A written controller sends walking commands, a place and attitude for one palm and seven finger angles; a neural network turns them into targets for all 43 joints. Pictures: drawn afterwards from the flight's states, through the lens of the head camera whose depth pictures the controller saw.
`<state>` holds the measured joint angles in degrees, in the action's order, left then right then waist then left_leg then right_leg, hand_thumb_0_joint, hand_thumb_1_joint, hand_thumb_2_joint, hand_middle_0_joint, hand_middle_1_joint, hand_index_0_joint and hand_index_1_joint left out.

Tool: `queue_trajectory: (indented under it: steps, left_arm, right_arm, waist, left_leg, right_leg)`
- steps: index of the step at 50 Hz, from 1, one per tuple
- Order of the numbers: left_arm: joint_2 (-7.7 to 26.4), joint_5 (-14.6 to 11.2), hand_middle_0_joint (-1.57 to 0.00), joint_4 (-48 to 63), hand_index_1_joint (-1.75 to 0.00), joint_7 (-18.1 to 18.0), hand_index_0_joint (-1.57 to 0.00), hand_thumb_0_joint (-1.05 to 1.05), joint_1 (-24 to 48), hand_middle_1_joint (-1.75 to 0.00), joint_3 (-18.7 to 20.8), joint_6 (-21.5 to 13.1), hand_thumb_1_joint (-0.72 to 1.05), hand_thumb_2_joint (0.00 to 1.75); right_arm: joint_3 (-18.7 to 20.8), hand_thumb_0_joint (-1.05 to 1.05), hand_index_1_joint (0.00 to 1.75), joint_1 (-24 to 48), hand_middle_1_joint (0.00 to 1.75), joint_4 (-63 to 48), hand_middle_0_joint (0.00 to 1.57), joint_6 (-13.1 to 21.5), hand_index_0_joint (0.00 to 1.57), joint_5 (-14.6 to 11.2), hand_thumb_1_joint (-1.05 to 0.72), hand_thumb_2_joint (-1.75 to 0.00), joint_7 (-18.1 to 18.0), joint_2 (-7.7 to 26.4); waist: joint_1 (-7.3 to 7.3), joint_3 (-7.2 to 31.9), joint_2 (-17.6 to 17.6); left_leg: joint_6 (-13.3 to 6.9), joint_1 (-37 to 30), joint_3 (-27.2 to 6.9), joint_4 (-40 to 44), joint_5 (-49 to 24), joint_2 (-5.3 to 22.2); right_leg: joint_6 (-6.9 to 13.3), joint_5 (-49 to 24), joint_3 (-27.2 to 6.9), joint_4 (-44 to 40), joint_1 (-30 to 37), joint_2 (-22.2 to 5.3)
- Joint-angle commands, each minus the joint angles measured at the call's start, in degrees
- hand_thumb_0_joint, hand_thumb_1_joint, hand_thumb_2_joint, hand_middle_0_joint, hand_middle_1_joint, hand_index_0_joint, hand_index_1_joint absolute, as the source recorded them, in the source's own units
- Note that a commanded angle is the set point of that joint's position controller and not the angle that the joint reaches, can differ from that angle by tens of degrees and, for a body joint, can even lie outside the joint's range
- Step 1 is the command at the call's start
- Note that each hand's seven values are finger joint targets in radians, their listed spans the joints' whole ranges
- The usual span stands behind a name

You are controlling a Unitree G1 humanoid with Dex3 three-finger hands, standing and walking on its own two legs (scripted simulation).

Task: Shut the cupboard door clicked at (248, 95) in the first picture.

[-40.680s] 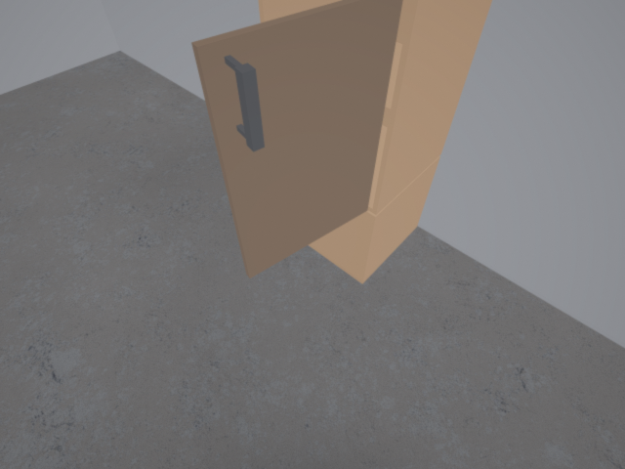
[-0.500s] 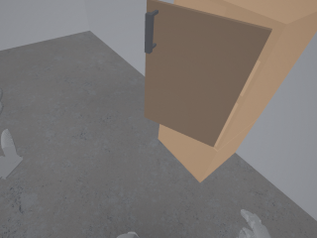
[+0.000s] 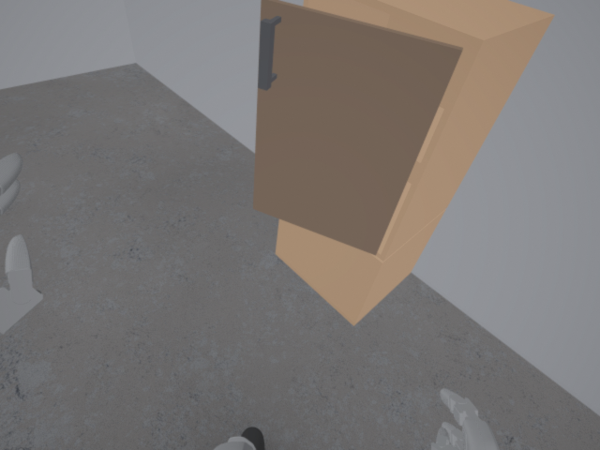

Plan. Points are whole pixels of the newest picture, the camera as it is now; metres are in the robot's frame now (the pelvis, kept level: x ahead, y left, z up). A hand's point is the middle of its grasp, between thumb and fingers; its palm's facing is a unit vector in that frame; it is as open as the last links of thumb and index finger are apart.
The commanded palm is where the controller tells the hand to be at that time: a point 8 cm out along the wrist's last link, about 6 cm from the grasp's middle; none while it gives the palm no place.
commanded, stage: stop stepping back and stand still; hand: left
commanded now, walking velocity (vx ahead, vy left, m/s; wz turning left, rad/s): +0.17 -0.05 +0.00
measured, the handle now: (270, 53) +0.84 +0.08 +0.17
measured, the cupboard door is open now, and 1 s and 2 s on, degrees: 24 24 24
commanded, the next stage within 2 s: let the arm hang, fingers relaxed in 1.20 s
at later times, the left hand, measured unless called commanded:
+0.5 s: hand out of the picture +0.13 +0.35 +0.21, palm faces +0.46 -0.79 -0.40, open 7.4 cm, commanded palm +0.07 +0.37 +0.19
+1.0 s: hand out of the picture +0.15 +0.36 +0.17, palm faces +0.40 -0.79 -0.46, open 7.4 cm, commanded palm +0.09 +0.40 +0.19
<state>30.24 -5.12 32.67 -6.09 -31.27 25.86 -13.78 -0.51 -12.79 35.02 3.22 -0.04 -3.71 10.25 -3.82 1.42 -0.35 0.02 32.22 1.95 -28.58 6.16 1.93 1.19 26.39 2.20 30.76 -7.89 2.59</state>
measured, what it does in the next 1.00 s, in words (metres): steps to the left: left foot, then right foot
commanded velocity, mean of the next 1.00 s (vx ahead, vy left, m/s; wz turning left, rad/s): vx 0.09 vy -0.10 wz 0.00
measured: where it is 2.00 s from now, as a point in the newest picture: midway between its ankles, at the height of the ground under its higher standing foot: outside the picture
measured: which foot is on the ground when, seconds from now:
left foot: down 0.00-0.00, up 0.02-0.08, down 0.10-0.28, up 0.30-0.54, down 0.56-1.00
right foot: down 0.00-0.12, up 0.14-0.30, down 0.32-1.00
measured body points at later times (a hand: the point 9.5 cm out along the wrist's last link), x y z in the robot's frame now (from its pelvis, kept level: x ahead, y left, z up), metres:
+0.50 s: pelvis -0.09 +0.08 +0.02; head -0.11 +0.11 +0.46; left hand +0.10 +0.39 +0.23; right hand +0.02 -0.17 -0.07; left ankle -0.07 +0.20 -0.68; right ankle -0.10 -0.02 -0.72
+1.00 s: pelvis -0.06 +0.10 +0.01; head -0.05 +0.11 +0.46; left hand +0.12 +0.40 +0.20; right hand +0.08 -0.14 -0.09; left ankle -0.05 +0.21 -0.72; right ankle -0.06 +0.01 -0.72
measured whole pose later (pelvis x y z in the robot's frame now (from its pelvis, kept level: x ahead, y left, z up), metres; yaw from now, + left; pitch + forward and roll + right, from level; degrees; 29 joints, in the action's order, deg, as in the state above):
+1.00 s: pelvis -0.06 +0.10 +0.01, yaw -2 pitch -1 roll -1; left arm 23.9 -3.0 29.7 -10.2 -32.8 24.3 -10.2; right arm -0.3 -12.0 37.0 2.1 -0.9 -3.7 11.7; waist -0.8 -2.2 0.2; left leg -0.3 15.6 2.2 -34.3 16.1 1.6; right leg 2.3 18.2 6.0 33.5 -14.4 0.7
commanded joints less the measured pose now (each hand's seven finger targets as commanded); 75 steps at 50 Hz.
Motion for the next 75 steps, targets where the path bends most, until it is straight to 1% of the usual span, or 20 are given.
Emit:
queue_trajectory:
  steps: [1,4,6,8,12,13,14,15,17,25,27,28,37,41,46,49,64,65,70,75]
  left_arm:
    - [9.3,-0.8,-0.20,11.4,-0.30,-3.5,-0.20,0.00,0.2,-0.30,10.5,-1.2,0.90,0.90]
    - [3.8,1.2,-0.20,6.4,-0.30,-3.9,-0.20,0.00,19.2,-0.30,2.2,2.1,0.90,0.90]
    - [4.6,1.8,-0.20,6.0,-0.30,-4.5,-0.20,0.00,27.5,-0.30,1.4,1.5,0.90,0.90]
    - [4.7,2.2,-0.20,9.3,-0.30,-3.5,-0.20,0.00,21.3,-0.30,1.9,1.8,0.90,0.90]
    - [7.1,0.3,-0.20,19.3,-0.30,-1.7,-0.20,0.00,-5.5,-0.30,6.3,1.3,0.90,0.90]
    - [8.3,0.2,-0.20,20.7,-0.30,-1.8,-0.20,0.00,-9.5,-0.30,7.7,1.6,0.90,0.90]
    - [9.8,0.5,-0.20,20.5,-0.30,-1.9,-0.20,0.00,-11.6,-0.30,9.7,1.9,0.90,0.90]
    - [11.3,0.4,-0.20,23.1,-0.30,-2.0,-0.20,0.00,-5.9,-0.30,11.0,1.7,0.90,0.90]
    - [12.4,0.0,-0.20,12.3,-0.30,-3.7,-0.20,0.00,6.7,-0.30,13.6,0.6,0.90,0.90]
    - [2.0,2.4,-0.20,3.5,-0.30,-5.4,-0.20,0.00,10.8,-0.30,0.0,2.3,0.90,0.90]
    - [2.4,1.7,-0.20,9.9,-0.30,-5.0,-0.20,0.00,10.1,-0.30,-0.2,1.5,0.90,0.90]
    - [4.0,2.2,-0.20,12.8,-0.30,-4.8,-0.20,0.00,12.5,-0.30,1.0,0.4,0.90,0.90]
    - [6.2,2.3,-0.20,10.7,-0.30,-4.5,-0.20,0.00,1.4,-0.30,8.1,0.7,0.90,0.90]
    - [5.4,1.6,-0.20,5.3,-0.30,-5.3,-0.20,0.00,2.1,-0.30,7.5,1.8,0.90,0.90]
    - [4.9,2.5,-0.20,6.6,-0.30,-6.0,-0.20,0.00,-0.3,-0.30,7.0,0.5,0.90,0.90]
    - [5.0,2.2,-0.20,11.4,-0.30,-5.4,-0.20,0.00,0.0,-0.30,6.3,-0.2,0.90,0.90]
    - [3.8,1.4,-0.20,7.7,-0.30,-4.7,-0.20,0.00,-4.4,-0.30,6.4,1.1,0.90,0.90]
    - [-8.2,6.0,-0.20,-34.8,-0.30,3.5,-0.20,0.00,3.5,-0.30,-21.4,9.0,0.90,0.90]
    - [-7.3,6.9,-0.20,-49.5,-0.30,6.1,-0.20,0.00,13.6,-0.30,-21.0,13.0,0.90,0.90]
    - [-9.4,6.3,-0.20,-67.8,-0.30,5.1,-0.20,0.00,18.9,-0.30,-23.3,14.5,0.90,0.90]
  right_arm:
    - [3.9,0.00,0.30,2.2,0.30,-6.3,0.20,1.9,0.20,0.7,-0.90,-0.90,-1.3,8.8]
    - [1.7,0.00,0.30,2.4,0.30,-4.7,0.20,2.8,0.20,0.6,-0.90,-0.90,-2.0,9.8]
    - [2.8,0.00,0.30,4.3,0.30,-5.0,0.20,5.9,0.20,-0.9,-0.90,-0.90,-2.6,11.3]
    - [3.3,0.00,0.30,6.0,0.30,-6.0,0.20,6.7,0.20,-0.1,-0.90,-0.90,-1.1,10.2]
    - [3.4,0.00,0.30,6.6,0.30,-9.1,0.20,5.0,0.20,0.7,-0.90,-0.90,2.6,6.6]
    - [3.0,0.00,0.30,6.1,0.30,-9.1,0.20,3.8,0.20,0.6,-0.90,-0.90,3.1,6.2]
    - [3.3,0.00,0.30,4.4,0.30,-7.9,0.20,2.4,0.20,0.0,-0.90,-0.90,3.1,6.1]
    - [3.8,0.00,0.30,5.3,0.30,-7.2,0.20,0.8,0.20,-0.6,-0.90,-0.90,2.8,6.8]
    - [2.3,0.00,0.30,4.2,0.30,-6.5,0.20,0.4,0.20,1.1,-0.90,-0.90,1.2,6.4]
    - [1.8,0.00,0.30,3.7,0.30,-6.2,0.20,3.0,0.20,0.2,-0.90,-0.90,-2.6,7.7]
    - [3.0,0.00,0.30,3.5,0.30,-8.1,0.20,3.8,0.20,-0.3,-0.90,-0.90,-2.6,10.7]
    - [3.1,0.00,0.30,5.2,0.30,-9.1,0.20,3.9,0.20,-0.4,-0.90,-0.90,-2.0,10.5]
    - [2.9,0.00,0.30,4.6,0.30,-7.9,0.20,3.0,0.20,-0.2,-0.90,-0.90,0.2,8.1]
    - [3.4,0.00,0.30,2.7,0.30,-7.1,0.20,2.6,0.20,-0.8,-0.90,-0.90,0.4,7.5]
    - [2.0,0.00,0.30,5.2,0.30,-6.8,0.20,2.0,0.20,-0.6,-0.90,-0.90,-0.6,6.7]
    - [2.9,0.00,0.30,6.1,0.30,-8.2,0.20,2.3,0.20,-0.9,-0.90,-0.90,-1.4,8.5]
    - [2.6,0.00,0.30,5.1,0.30,-9.6,0.20,1.6,0.20,-1.4,-0.90,-0.90,-1.0,8.0]
    - [3.9,0.00,0.30,10.0,0.30,0.2,0.20,5.6,0.20,-1.9,-0.90,-0.90,4.4,15.3]
    - [3.4,0.00,0.30,3.5,0.30,3.3,0.20,-0.2,0.20,0.6,-0.90,-0.90,4.0,14.1]
    - [1.4,0.00,0.30,1.9,0.30,8.7,0.20,-3.5,0.20,1.6,-0.90,-0.90,3.7,9.7]
  waist:
    - [2.13,1.6,9.8]
    - [-0.56,-8.6,-6.1]
    - [1.62,-5.6,-18.1]
    - [4.03,0.7,-24.4]
    - [6.55,10.2,-17.9]
    - [6.28,10.8,-11.0]
    - [5.84,8.7,2.7]
    - [4.74,2.6,12.8]
    - [1.44,0.2,9.3]
    - [2.65,-0.4,2.3]
    - [1.94,0.2,-13.8]
    - [2.37,-0.9,-11.3]
    - [3.31,0.4,-11.1]
    - [2.98,3.9,8.9]
    - [2.57,5.0,5.3]
    - [4.09,5.2,-4.2]
    - [3.44,7.4,-3.0]
    - [1.44,1.2,-3.0]
    - [2.87,3.1,10.5]
    - [2.48,-0.9,5.5]
  left_leg:
    - [3.2,-28.9,-5.7,-30.1,12.5,-1.7]
    - [0.6,-12.0,-12.3,0.8,19.8,3.2]
    - [0.1,-2.0,-30.7,26.0,47.4,9.3]
    - [9.4,-4.1,-28.5,31.4,50.2,8.8]
    - [7.3,-1.4,-7.9,21.2,27.2,2.9]
    - [7.0,1.7,-4.1,11.8,25.1,0.4]
    - [6.1,-2.3,4.2,-12.2,19.5,-5.4]
    - [3.9,0.2,-0.1,-37.8,18.2,-5.9]
    - [1.8,5.9,-6.4,-45.2,17.3,1.2]
    - [-1.4,-17.8,6.2,-0.2,15.4,-0.4]
    - [-6.9,-29.7,-18.5,11.5,14.3,14.5]
    - [-9.6,-27.6,-27.7,14.6,10.3,20.0]
    - [-3.8,-5.8,-4.3,5.3,21.4,10.7]
    - [0.6,-3.2,0.4,-19.1,19.4,-0.7]
    - [0.5,-11.1,-0.8,-3.7,11.9,0.6]
    - [-2.1,-20.8,-8.2,5.3,-12.4,8.3]
    - [-0.4,-16.2,-3.9,3.5,-7.2,4.7]
    - [-0.5,-14.8,-2.9,-5.5,-15.7,4.7]
    - [-2.9,-14.2,-7.3,-2.2,-3.9,4.9]
    - [-1.9,-17.0,-6.3,1.3,3.7,2.1]
  right_leg:
    - [11.9,19.2,-16.0,-19.6,-38.6,-17.4]
    - [0.6,12.2,0.7,0.7,-24.3,-5.8]
    - [-2.0,7.0,0.0,16.2,-8.8,3.5]
    - [-0.8,6.0,0.6,25.6,-5.1,7.6]
    - [2.5,5.6,6.1,6.5,12.9,8.0]
    - [3.9,5.0,1.9,-2.9,16.4,4.1]
    - [6.3,3.0,-6.1,-13.6,4.8,-6.0]
    - [11.4,6.4,-21.5,-21.4,-12.7,-21.0]
    - [14.3,21.3,-23.1,-24.3,-18.5,-25.1]
    - [7.0,7.4,-6.1,-9.1,-9.9,-12.0]
    - [0.2,0.7,2.7,13.3,-22.8,-2.9]
    - [-1.1,1.9,1.6,18.2,-25.8,-1.3]
    - [-0.5,-7.5,2.4,-1.6,1.7,-1.3]
    - [9.3,-11.2,-25.5,-13.7,1.7,-18.4]
    - [6.0,-40.9,-8.8,-3.4,4.6,-15.3]
    - [-1.4,-24.2,-2.6,-1.1,-2.4,-6.2]
    - [-0.3,-32.6,-4.5,-4.9,4.0,-7.2]
    - [0.7,-38.5,-0.1,1.2,-5.9,-11.5]
    - [2.5,-21.5,-3.9,-1.8,-8.1,-10.3]
    - [3.2,-8.8,-6.5,-7.6,-10.2,-11.1]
